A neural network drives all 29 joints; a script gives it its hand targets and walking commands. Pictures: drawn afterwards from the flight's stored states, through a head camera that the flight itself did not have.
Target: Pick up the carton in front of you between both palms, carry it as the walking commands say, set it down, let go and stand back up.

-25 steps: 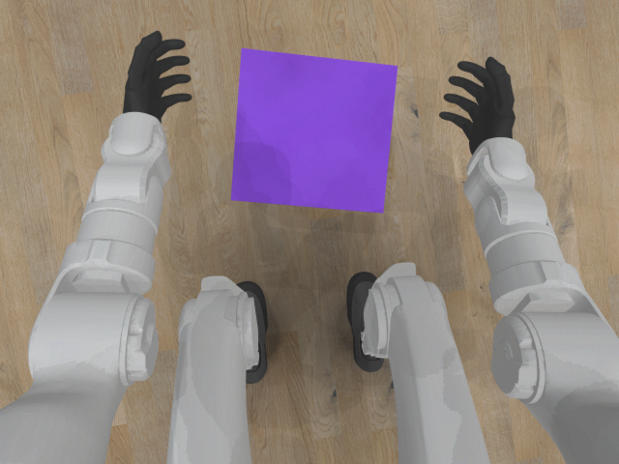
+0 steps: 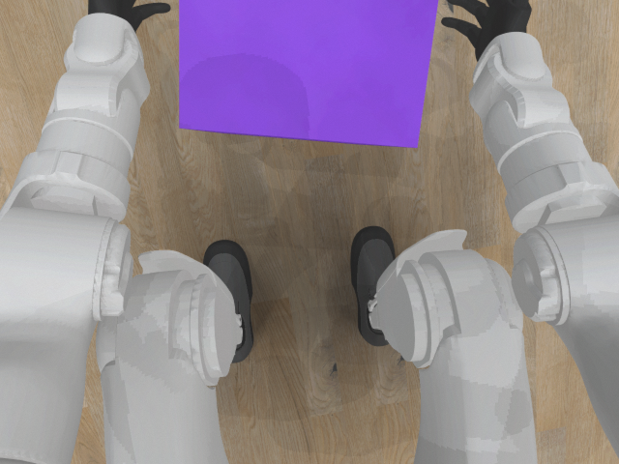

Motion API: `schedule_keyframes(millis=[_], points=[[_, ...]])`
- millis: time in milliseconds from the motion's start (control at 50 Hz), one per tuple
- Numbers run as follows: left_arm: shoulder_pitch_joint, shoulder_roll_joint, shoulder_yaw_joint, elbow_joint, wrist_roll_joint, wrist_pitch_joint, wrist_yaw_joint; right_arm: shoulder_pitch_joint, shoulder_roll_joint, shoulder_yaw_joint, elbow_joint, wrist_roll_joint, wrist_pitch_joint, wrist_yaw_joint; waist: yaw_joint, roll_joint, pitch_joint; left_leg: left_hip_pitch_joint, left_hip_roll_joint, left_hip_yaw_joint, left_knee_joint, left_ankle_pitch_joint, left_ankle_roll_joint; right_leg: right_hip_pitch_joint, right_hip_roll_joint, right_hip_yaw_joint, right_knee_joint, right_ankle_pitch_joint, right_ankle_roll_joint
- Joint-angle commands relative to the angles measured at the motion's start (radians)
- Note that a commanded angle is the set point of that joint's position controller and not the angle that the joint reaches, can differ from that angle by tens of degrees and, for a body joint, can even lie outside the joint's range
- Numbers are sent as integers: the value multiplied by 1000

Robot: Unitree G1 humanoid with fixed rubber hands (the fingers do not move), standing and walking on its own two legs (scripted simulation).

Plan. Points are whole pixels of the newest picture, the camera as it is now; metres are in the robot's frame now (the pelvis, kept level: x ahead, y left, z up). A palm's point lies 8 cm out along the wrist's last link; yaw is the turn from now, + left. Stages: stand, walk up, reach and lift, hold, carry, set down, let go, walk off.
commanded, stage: reach and lift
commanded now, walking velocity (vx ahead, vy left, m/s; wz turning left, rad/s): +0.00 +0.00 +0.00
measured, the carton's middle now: (301, 48) +0.52 +0.00 -0.24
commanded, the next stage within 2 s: none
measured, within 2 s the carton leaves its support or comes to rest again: leaves its support in 0.74 s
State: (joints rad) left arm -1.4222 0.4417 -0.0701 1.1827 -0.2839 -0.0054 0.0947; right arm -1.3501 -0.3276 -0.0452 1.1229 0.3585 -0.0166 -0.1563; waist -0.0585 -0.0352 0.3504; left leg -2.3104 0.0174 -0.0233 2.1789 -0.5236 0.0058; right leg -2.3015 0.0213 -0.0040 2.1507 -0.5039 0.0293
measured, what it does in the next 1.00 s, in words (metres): stands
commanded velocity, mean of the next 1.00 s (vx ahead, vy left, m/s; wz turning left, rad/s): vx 0.00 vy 0.00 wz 0.00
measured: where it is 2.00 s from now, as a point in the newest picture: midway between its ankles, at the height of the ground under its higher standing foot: (306, 313)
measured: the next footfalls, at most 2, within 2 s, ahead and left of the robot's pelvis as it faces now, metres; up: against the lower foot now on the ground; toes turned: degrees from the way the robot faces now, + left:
none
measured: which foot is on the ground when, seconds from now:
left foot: down 0.00-1.00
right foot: down 0.00-1.00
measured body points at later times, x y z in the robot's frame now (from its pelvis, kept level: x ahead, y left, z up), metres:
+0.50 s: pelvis +0.00 +0.00 +0.01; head +0.37 +0.02 +0.27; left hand +0.55 +0.15 -0.18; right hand +0.53 -0.16 -0.17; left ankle +0.12 +0.12 -0.33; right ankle +0.13 -0.12 -0.33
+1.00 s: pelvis +0.00 +0.00 +0.03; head +0.29 +0.03 +0.37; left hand +0.52 +0.17 -0.07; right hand +0.52 -0.14 -0.07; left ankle +0.12 +0.12 -0.33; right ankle +0.13 -0.13 -0.33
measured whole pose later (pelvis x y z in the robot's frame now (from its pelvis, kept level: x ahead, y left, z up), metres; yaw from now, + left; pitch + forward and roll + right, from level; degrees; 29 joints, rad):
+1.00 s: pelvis +0.00 +0.00 +0.03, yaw +3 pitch +36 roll -1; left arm -1.19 0.22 0.08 0.98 -0.11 0.19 0.14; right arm -1.08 -0.11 -0.28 0.85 0.14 0.17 -0.20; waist -0.03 -0.03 0.07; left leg -2.20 -0.03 -0.03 2.11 -0.54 -0.01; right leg -2.18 0.05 0.03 2.11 -0.56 0.05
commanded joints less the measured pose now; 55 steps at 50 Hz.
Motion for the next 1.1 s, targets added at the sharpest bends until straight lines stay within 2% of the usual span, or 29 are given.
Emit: schedule_keyframes(millis=[0,40,100,160,260,360,420,440,500,540,580,620,680,760,820,880,920,1000,1040,1080], points=[[-235,117,17,-143,8,-31,6,-127,7,22,-122,38,-23,-1,50,112,-1373,741,-16,19,-150,300,-1,631,18,-28,-144,298,27],[-199,69,1,-164,-4,-29,5,-91,15,26,-134,41,-25,-2,40,129,-1387,772,-24,19,-148,332,-4,619,26,-34,-143,312,26],[-172,33,4,-99,3,-19,-5,-64,12,-4,-87,6,-23,0,13,119,-1235,675,-26,0,-159,278,-8,528,21,-33,-155,265,23],[-167,32,27,-77,23,-23,-10,-73,0,-39,-73,-40,-30,0,3,107,-1145,612,-27,-13,-169,246,-10,482,19,-26,-160,239,22],[-168,31,39,-49,43,-29,-2,-98,-3,-55,-65,-66,-39,-1,8,96,-1115,583,-30,-16,-189,217,-9,479,17,-24,-167,218,23],[-243,-83,-25,-65,26,-39,3,-164,117,2,-75,-37,-49,5,19,95,-1144,602,-42,-12,-208,209,2,501,30,-28,-174,212,24],[-261,-94,-1,-51,60,-47,17,-172,152,-2,-45,-50,-52,-1,33,94,-1145,616,-48,-11,-214,204,5,515,40,-27,-178,201,29],[-274,-126,-14,-58,65,-49,17,-176,179,0,-38,-58,-51,-1,31,98,-1146,616,-52,-11,-215,204,6,526,45,-27,-179,200,28],[-384,-414,-96,-58,55,-49,-26,-315,428,60,-50,-63,-54,45,31,112,-1140,612,-67,-15,-218,214,16,490,71,-36,-171,204,20],[-468,-635,-138,-57,60,-35,-75,-425,628,94,-65,-87,-37,97,37,104,-1120,590,-81,-12,-209,208,15,480,86,-41,-158,192,14],[-496,-786,-130,-58,84,-16,-119,-502,761,92,-87,-124,-10,147,39,103,-1101,566,-94,-1,-198,186,10,471,96,-48,-147,166,8],[-502,-880,-121,-87,98,-1,-146,-537,849,91,-121,-139,10,181,43,102,-1123,572,-106,16,-188,191,10,474,104,-57,-139,167,7],[-528,-991,-137,-169,84,11,-164,-577,961,130,-197,-110,26,205,44,102,-1260,643,-118,41,-168,255,13,525,117,-72,-125,219,10],[-582,-1106,-228,-372,7,29,-152,-578,1080,222,-329,-40,52,194,32,110,-1585,839,-132,69,-150,369,1,687,130,-95,-112,338,10],[-557,-1184,-269,-516,-9,63,-143,-574,1125,264,-469,-40,84,184,29,125,-1745,979,-147,80,-161,414,-8,741,145,-107,-131,347,9],[-481,-1260,-250,-567,35,121,-158,-566,1159,270,-585,-92,127,203,24,106,-1734,964,-167,82,-201,376,-6,742,155,-104,-179,298,7],[-421,-1316,-213,-548,80,161,-177,-539,1195,254,-600,-139,163,224,18,93,-1647,897,-174,82,-244,295,-5,706,158,-103,-221,222,1],[-303,-1383,-68,-403,203,223,-224,-412,1263,127,-463,-275,235,264,4,91,-1338,697,-180,76,-344,98,0,569,157,-90,-313,52,-18],[-271,-1388,4,-344,266,246,-245,-358,1281,49,-386,-349,267,281,-1,99,-1267,657,-180,76,-396,38,2,546,156,-86,-361,5,-24],[-251,-1385,65,-318,322,262,-258,-347,1293,5,-354,-395,287,294,14,90,-1267,659,-180,77,-437,-1,7,556,157,-79,-402,-27,-22]])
